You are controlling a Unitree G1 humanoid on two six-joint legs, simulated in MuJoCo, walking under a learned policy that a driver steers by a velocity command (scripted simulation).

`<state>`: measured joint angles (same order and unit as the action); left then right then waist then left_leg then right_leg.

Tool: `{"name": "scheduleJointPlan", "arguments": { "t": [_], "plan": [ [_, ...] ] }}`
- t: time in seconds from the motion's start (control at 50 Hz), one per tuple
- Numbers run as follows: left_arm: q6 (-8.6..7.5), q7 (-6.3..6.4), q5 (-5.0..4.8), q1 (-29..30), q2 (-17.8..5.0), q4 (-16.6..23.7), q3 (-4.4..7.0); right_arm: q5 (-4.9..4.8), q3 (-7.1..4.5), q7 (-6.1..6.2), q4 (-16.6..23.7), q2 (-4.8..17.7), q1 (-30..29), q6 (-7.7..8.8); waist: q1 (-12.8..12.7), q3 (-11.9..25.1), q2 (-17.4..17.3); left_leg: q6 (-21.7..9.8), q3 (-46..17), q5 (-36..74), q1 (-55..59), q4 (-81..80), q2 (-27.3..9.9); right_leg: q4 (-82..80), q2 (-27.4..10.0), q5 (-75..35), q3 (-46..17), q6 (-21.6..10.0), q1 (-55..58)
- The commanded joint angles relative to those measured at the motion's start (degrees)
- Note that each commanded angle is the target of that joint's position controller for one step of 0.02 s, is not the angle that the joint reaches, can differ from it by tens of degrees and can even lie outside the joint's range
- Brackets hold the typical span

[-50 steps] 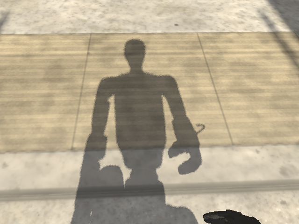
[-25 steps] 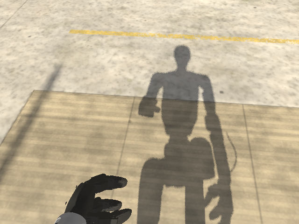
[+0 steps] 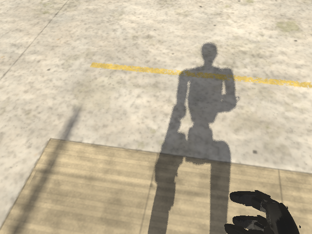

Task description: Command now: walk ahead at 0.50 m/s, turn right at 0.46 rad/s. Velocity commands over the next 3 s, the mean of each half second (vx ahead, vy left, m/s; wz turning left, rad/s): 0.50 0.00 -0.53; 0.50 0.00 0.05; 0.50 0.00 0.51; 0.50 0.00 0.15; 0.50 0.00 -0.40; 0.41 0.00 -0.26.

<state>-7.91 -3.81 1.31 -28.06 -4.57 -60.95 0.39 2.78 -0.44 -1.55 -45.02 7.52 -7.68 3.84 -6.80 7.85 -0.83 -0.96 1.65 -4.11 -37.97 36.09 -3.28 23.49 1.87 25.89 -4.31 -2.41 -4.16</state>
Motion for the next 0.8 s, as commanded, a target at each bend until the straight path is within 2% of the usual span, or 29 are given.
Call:
{"name": "scheduleJointPlan", "arguments": {
  "t": [0.02, 0.04, 0.06, 0.08, 0.1, 0.12, 0.14, 0.16, 0.18, 0.2, 0.24, 0.3, 0.32, 0.34, 0.36, 0.42, 0.46, 0.5, 0.52, 0.54, 0.56, 0.58, 0.6, 0.62, 0.64, 0.66, 0.68, 0.72, 0.8],
  "plan": [
    [-0.22, 0.53, 0.66, 1.8, -11.47, 2.19, 3.63, -2.5, -4.2, 2.22, 4.03, 9.29, -0.11, 2.28, 7.34, -0.52, 6.55, -4.8, 2.04, 5.2, 19.13, -8.59, 1.96, 6.1, -12.06, -57.32, -8.52, -7.45, -0.29],
    [-0.6, 1.14, 0.63, 0.57, -6.63, 3.31, 2.32, -1.91, -4.96, 2.99, 1.88, 11.3, 10.69, 3.27, 9.9, 11.98, 0.09, -12.51, -3.25, 19.69, 41.41, -2.71, -5.2, 20.42, -6.56, -47.28, -5.22, -3.57, -8.25],
    [-1.62, 1.69, 1.68, -6.6, 0.81, 6.37, -0.47, -1.7, -4.29, 2.95, -0.77, 12.51, 22.07, 4.0, 9.74, 27.23, -18.66, -27.94, -28.13, 21.58, 73.97, -8.18, -22.02, 37.87, 3.45, -5.08, -0.7, 2.14, -34.29],
    [-1.1, 0.84, 0.45, 3.38, -4.55, 5.89, 1.02, -0.15, -5.31, 4.02, -4.47, 11.1, 29.8, 3.67, 15.61, 15.89, -14.55, -21.17, -35.28, 0.66, 64.28, -17.27, -22.06, 50.52, 1.21, 3.23, -2.3, 0.69, -45.41],
    [0.09, 0.99, -0.08, 8.17, -6.37, 6.6, 2.21, -0.5, -6.04, 4.99, -4.8, 11.87, 25.27, 3.53, 14.75, 3.84, -7.36, -14.49, -27.23, -14.61, 48.95, -19.56, -19.76, 59.44, -2.71, -4.17, -2.59, -1.49, -48.04],
    [0.74, 1.63, 0.01, 8.61, -7.26, 5.97, 3.0, -0.82, -5.35, 5.55, -4.12, 9.36, 21.48, 3.19, 11.84, -0.35, -3.98, -12.36, -20.99, -13.15, 38.63, -21.27, -18.42, 57.57, -5.2, -8.7, -1.39, -2.21, -45.89],
    [0.88, 1.91, 1.53, 7.59, -6.05, 5.28, 3.19, -1.16, -4.34, 4.96, -4.19, 5.25, 19.67, 2.73, 9.01, -0.13, -3.21, -12.01, -14.98, -4.82, 34.4, -22.48, -17.03, 55.23, -6.86, -11.91, -2.42, -3.01, -41.98],
    [1.09, 1.59, 2.63, 9.2, -4.41, 5.87, 2.96, -1.26, -3.57, 4.37, -3.8, 1.72, 18.14, 2.52, 7.89, -0.82, -2.25, -11.91, -11.51, 0.28, 30.88, -23.67, -16.37, 55.12, -7.65, -12.3, -1.75, -2.77, -39.46],
    [1.48, 1.11, 2.71, 10.46, -2.19, 6.45, 2.61, -1.0, -3.22, 4.16, -3.31, -0.15, 16.61, 2.53, 7.09, -0.21, -2.07, -12.1, -8.82, 4.84, 30.23, -24.27, -15.57, 54.64, -7.89, -11.52, -1.24, -2.47, -38.93],
    [1.69, 0.78, 2.25, 11.92, -1.04, 6.9, 2.39, -0.56, -3.59, 4.03, -3.5, 0.36, 16.36, 2.76, 6.94, -0.38, -1.7, -12.58, -5.88, 6.84, 29.98, -25.24, -15.0, 54.29, -8.21, -10.92, -0.82, -2.31, -39.98],
    [1.64, -0.11, 1.58, 15.31, -1.37, 7.69, 2.35, 0.59, -3.85, 3.48, -4.46, 1.25, 17.5, 2.97, 7.05, -2.28, -0.58, -13.28, -0.66, 9.08, 29.08, -27.52, -14.27, 51.56, -9.07, -14.14, -0.89, -2.49, -43.07],
    [1.71, -1.14, 1.79, 19.03, -2.55, 8.43, 2.12, 1.81, -3.59, 2.42, -6.06, 1.97, 18.55, 3.38, 5.76, -4.49, -0.32, -11.98, 7.16, 12.82, 27.65, -29.39, -12.48, 36.0, -11.06, -24.55, 1.23, -2.99, -41.24],
    [3.74, 2.23, -4.88, 22.92, -6.73, 13.41, 3.15, -2.88, -5.67, 3.1, -6.58, 10.98, 19.4, 2.84, 4.99, -7.9, -2.34, -7.91, 7.11, 6.78, 25.63, -27.76, -12.69, 36.39, -10.71, -20.75, 1.44, -0.42, -39.86],
    [4.61, 3.16, -4.73, 24.2, -7.76, 14.48, 3.0, -3.55, -5.89, 3.64, -6.77, 12.03, 20.35, 2.61, 5.18, -7.92, -2.05, -7.51, 6.86, 4.08, 25.77, -28.56, -14.37, 33.77, -11.25, -20.83, 1.12, 0.24, -39.57],
    [5.25, 3.42, -3.84, 25.19, -8.16, 15.57, 3.09, -3.06, -6.0, 4.13, -6.93, 12.46, 21.14, 2.4, 5.19, -8.83, -1.49, -7.18, 6.95, 3.07, 26.64, -28.8, -15.42, 30.86, -11.32, -21.42, 1.19, 0.26, -39.17],
    [6.29, 2.76, -2.94, 29.68, -8.84, 17.86, 3.55, -2.78, -6.58, 4.36, -7.16, 12.66, 23.47, 1.81, 7.17, -10.66, -1.68, -5.64, 9.97, 2.92, 32.36, -26.57, -14.88, 23.6, -10.01, -20.38, 4.72, -1.37, -38.5],
    [6.67, 2.26, -2.68, 31.49, -9.68, 19.16, 4.03, -3.06, -7.01, 4.08, -7.13, 13.66, 24.73, 1.47, 7.83, -10.57, -1.78, -4.8, 11.76, 11.54, 35.41, -22.26, -14.21, 19.23, -7.28, -16.95, 8.18, -2.98, -34.42],
    [6.89, 2.06, -2.57, 27.18, -10.9, 19.53, 5.06, -3.89, -7.42, 4.21, -7.11, 15.51, 24.9, 0.71, 5.0, -7.61, -3.21, -3.54, 13.7, 30.77, 37.11, -11.71, -13.75, 15.64, -2.09, -13.43, 12.78, -4.79, -25.26],
    [6.85, 1.99, -2.6, 19.95, -12.67, 17.7, 6.28, -4.28, -7.29, 4.26, -6.7, 15.75, 24.26, 0.26, 1.36, -4.19, -2.65, -2.31, 15.23, 35.81, 35.72, -1.37, -11.7, 11.44, 1.41, -14.43, 14.44, -6.39, -15.43],
    [6.91, 2.83, -2.4, 9.75, -17.73, 15.17, 8.56, -3.24, -6.7, 4.34, -5.88, 14.46, 24.46, 0.21, -2.25, 0.91, -0.41, 0.25, 15.26, 27.09, 24.55, 13.71, -9.49, 10.9, -0.4, -17.52, 7.45, -9.02, 2.02],
    [6.51, 3.55, -2.62, 6.51, -24.98, 14.33, 9.7, -1.07, -4.54, 3.84, -2.68, 8.21, 26.37, 1.44, 1.09, 3.43, 13.8, 4.15, 13.93, -16.05, -0.99, 35.8, -0.71, 6.16, -15.63, -18.04, -20.53, -16.86, 19.83],
    [6.03, 3.63, -1.96, 2.58, -23.54, 14.85, 8.6, -3.48, -3.95, 2.91, -2.49, 8.29, 26.57, 3.91, 0.27, 13.76, 14.5, 4.44, -0.74, -27.53, -7.42, 47.8, 3.86, -5.28, -22.84, -15.63, -40.7, -22.07, 25.43],
    [5.62, 3.68, -1.14, 3.84, -20.01, 14.98, 7.59, -6.26, -4.44, 2.33, -1.55, 9.74, 22.44, 4.92, -0.45, 10.26, 10.85, 3.18, -3.58, -23.56, -13.32, 51.18, 0.81, -5.05, -21.88, -18.51, -32.91, -18.68, 23.97],
    [5.29, 3.77, -1.18, 7.81, -17.68, 15.74, 6.93, -6.16, -4.2, 2.55, -0.91, 10.01, 20.09, 5.1, 0.96, 6.67, 8.3, 1.69, -3.42, -19.21, -13.59, 49.42, -2.08, -3.04, -20.7, -21.36, -24.63, -15.95, 16.42],
    [4.75, 3.55, -1.06, 13.42, -15.49, 17.01, 6.13, -4.81, -4.54, 3.16, -1.1, 11.07, 18.3, 4.71, 3.24, 3.18, 3.61, 0.91, -3.74, -15.36, -10.34, 45.54, -4.66, -3.42, -19.2, -24.19, -18.87, -13.76, 6.7],
    [3.97, 3.46, -0.62, 16.8, -13.38, 17.28, 5.5, -4.17, -5.04, 3.48, -1.04, 11.67, 18.57, 3.62, 5.67, 1.31, 3.55, 0.28, -4.92, -13.3, -5.74, 42.67, -6.14, -5.04, -17.87, -26.13, -14.78, -12.66, -0.8],
    [3.28, 3.3, -0.16, 17.71, -12.85, 16.99, 5.31, -4.19, -5.15, 3.42, -1.24, 11.17, 20.28, 2.32, 7.48, 0.33, 3.69, -0.34, -5.81, -12.4, -2.88, 41.04, -6.61, -6.82, -17.41, -25.53, -12.7, -12.21, -4.81],
    [2.16, 3.32, -0.44, 17.09, -13.42, 15.91, 5.43, -4.38, -4.84, 3.42, -0.71, 9.61, 20.36, 0.66, 8.73, -2.6, 3.39, -0.78, -6.93, -10.64, -3.46, 36.76, -6.94, -10.03, -16.95, -26.18, -8.75, -11.76, -8.1],
    [1.74, 4.72, -0.26, 14.15, -15.03, 14.9, 5.95, -3.63, -4.59, 2.71, 0.9, 9.35, 14.99, 0.05, 7.34, -5.55, 2.37, 0.09, -7.9, 0.81, -7.65, 24.82, -5.35, -12.31, -15.21, -32.33, 0.99, -9.27, -6.47]
  ]
}}
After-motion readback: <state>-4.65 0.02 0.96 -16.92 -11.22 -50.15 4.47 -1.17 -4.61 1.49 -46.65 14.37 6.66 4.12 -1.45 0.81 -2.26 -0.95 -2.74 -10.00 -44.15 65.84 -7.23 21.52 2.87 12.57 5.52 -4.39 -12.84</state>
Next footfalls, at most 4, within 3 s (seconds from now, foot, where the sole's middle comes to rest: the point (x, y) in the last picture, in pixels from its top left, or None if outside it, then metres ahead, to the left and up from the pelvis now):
0.02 left None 0.17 0.14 -0.76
0.54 right None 0.38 -0.19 -0.76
1.10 left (196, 194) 0.74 -0.05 -0.76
1.56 right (236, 151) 1.01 -0.24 -0.76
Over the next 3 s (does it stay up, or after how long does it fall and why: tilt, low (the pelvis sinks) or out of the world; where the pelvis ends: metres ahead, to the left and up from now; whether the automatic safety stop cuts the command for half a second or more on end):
stays up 1.55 -0.17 0.01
